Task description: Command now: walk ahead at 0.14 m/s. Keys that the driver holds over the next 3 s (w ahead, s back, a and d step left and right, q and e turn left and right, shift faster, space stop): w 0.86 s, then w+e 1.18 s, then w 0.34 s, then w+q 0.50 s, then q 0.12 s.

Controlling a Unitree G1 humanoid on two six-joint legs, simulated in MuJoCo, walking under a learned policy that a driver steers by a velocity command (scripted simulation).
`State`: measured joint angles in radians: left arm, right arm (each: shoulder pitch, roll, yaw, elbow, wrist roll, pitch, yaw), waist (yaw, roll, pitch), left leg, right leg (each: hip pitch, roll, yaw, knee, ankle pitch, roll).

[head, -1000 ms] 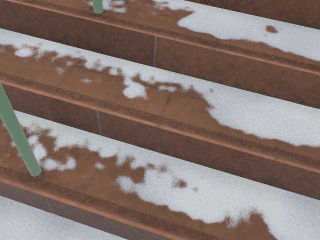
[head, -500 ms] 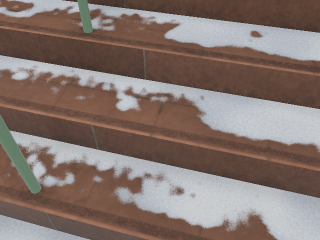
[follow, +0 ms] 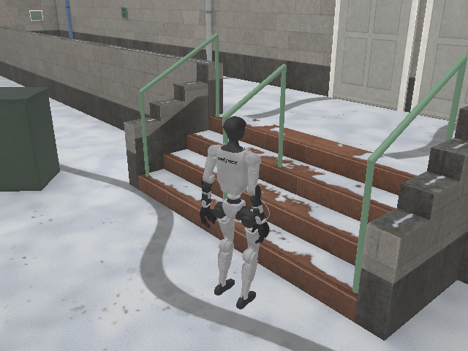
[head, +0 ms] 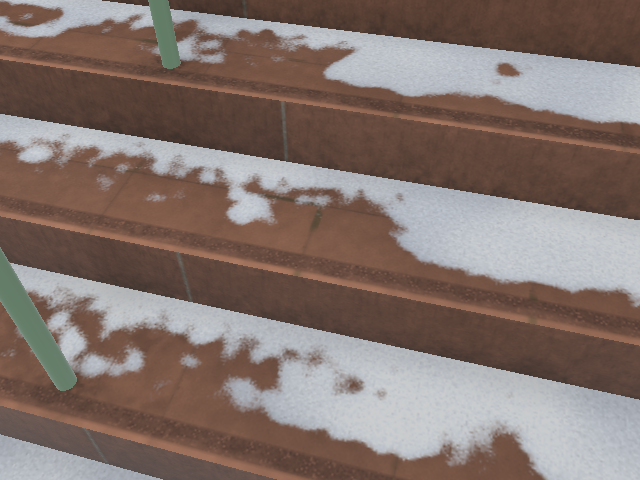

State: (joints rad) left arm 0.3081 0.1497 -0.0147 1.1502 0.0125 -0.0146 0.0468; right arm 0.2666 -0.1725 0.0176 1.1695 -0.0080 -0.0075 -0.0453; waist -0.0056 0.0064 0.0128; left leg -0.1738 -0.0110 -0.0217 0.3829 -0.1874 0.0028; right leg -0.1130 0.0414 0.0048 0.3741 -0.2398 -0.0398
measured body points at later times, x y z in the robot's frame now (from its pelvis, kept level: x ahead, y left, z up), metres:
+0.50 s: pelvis +0.14 +0.03 +0.00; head +0.17 +0.04 +0.45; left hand +0.26 +0.26 -0.15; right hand +0.05 -0.18 -0.15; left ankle +0.04 +0.11 -0.75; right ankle +0.21 -0.08 -0.69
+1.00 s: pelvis +0.37 +0.02 +0.00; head +0.42 +0.01 +0.45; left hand +0.23 +0.22 -0.13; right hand +0.63 -0.12 -0.07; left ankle +0.50 +0.13 -0.47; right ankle +0.28 -0.05 -0.74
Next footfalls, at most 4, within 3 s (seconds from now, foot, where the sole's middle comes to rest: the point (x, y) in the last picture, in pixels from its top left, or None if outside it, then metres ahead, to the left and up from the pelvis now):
0.64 right None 0.32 -0.05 -0.78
1.08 left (278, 406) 0.62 0.12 -0.61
1.66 right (420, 247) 0.88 -0.17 -0.45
2.20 left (437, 80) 1.24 -0.23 -0.28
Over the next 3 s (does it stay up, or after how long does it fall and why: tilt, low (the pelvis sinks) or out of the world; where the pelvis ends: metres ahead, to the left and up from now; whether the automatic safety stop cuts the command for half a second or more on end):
stays up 1.41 -0.56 0.62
